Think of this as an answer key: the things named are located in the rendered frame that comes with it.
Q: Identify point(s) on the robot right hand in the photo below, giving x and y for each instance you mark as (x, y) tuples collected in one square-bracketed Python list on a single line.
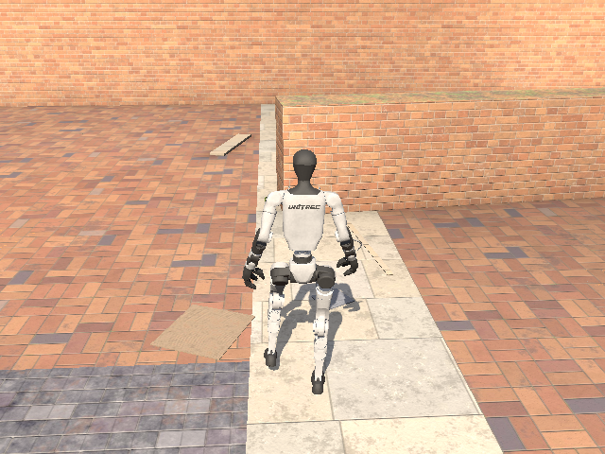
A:
[(343, 262)]

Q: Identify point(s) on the left robot shin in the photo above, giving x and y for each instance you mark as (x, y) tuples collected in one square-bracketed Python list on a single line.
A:
[(274, 318)]

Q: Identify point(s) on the robot left hand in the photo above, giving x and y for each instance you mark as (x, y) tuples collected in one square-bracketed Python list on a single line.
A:
[(248, 275)]

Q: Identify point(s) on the robot left forearm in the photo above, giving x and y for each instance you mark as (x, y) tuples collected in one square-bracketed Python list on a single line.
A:
[(255, 253)]

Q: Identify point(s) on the robot right upper arm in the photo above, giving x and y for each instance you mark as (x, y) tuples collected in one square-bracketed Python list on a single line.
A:
[(333, 200)]

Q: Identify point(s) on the robot left upper arm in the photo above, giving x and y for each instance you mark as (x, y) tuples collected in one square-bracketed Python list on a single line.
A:
[(268, 216)]

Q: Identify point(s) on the robot right forearm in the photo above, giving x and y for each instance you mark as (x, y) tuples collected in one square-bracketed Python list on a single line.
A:
[(348, 248)]

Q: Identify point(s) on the humanoid robot head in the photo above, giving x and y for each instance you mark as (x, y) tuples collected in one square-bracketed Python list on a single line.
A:
[(304, 163)]

